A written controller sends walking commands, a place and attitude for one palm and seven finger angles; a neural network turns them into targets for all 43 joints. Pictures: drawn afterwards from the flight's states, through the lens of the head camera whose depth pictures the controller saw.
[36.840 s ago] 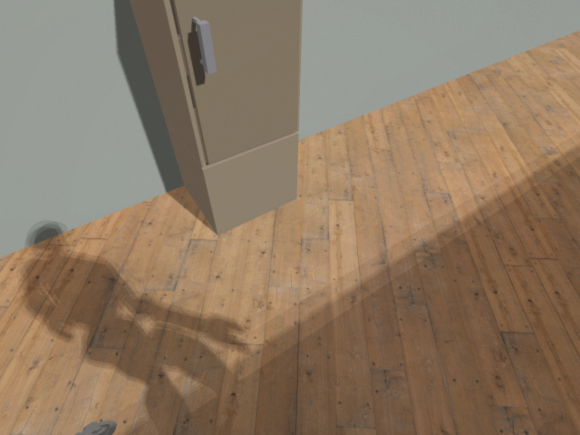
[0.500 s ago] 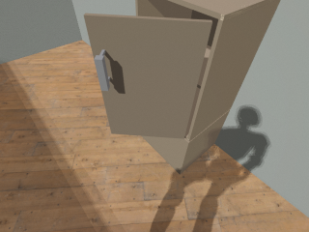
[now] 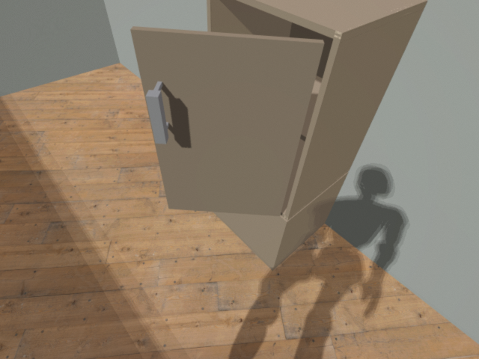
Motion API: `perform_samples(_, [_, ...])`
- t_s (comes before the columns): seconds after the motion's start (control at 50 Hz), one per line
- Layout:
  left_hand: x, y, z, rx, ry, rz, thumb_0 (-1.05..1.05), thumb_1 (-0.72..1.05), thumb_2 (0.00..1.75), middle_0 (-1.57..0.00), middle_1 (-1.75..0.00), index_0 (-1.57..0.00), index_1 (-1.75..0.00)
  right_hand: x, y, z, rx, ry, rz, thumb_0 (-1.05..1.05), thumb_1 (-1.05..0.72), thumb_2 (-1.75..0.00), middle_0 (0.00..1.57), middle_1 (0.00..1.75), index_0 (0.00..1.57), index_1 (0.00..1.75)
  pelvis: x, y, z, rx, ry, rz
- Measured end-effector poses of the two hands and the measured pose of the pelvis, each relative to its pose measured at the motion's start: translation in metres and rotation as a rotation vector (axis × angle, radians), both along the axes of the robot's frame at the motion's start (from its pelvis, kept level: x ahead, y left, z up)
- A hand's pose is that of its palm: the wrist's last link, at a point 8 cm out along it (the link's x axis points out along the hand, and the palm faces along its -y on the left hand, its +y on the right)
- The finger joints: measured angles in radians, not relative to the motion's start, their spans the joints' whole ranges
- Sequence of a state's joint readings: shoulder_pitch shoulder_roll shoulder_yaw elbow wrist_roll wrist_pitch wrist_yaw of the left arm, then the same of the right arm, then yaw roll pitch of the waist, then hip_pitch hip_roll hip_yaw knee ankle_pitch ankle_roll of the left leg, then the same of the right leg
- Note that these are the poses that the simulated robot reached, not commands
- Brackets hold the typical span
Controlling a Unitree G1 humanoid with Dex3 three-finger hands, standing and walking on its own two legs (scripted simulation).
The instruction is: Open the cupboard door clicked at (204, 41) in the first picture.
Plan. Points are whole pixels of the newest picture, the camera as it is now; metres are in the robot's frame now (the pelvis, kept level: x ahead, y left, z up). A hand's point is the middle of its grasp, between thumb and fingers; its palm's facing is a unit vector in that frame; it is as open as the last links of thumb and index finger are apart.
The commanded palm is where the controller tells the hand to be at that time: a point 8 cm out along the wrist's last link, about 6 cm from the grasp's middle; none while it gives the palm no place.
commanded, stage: look again from close up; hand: left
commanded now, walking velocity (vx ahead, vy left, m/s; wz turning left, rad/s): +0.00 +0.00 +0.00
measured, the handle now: (160, 112) +0.62 +0.22 +0.08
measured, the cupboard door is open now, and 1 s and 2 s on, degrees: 45 45 45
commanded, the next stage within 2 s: shuffle to correct the standing spot in 0.30 s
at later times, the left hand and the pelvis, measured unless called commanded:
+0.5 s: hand out of the picture +0.01 +0.17 -0.18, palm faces +0.00 -0.99 -0.16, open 7.4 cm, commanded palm none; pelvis +0.02 +0.00 +0.00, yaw -1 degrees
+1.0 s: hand out of the picture +0.09 +0.19 -0.17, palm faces -0.01 -0.98 -0.22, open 7.4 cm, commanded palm none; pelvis +0.06 +0.01 +0.00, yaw -2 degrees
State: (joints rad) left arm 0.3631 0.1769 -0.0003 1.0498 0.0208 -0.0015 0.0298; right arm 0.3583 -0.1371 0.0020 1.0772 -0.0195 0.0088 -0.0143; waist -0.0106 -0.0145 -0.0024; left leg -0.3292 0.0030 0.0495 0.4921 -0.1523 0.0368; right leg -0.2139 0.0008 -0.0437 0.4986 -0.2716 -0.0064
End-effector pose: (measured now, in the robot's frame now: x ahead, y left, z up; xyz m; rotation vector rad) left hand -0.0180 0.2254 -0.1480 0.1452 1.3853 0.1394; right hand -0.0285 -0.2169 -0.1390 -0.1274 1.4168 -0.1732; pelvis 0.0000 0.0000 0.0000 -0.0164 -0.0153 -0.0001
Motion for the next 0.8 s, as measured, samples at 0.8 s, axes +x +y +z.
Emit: perform_samples(0.8, [0.046,0.012,-0.009,-0.019,0.104,0.019,0.00,0.91,0.90,-0.20,-0.30,-0.20,-0.30,0.094,0.016,0.000,-0.040,-0.058,0.013,0.01,-0.91,-0.90,0.20,0.30,0.20,0.30,0.070,0.020,-0.004,0.026,-0.011,-0.038])
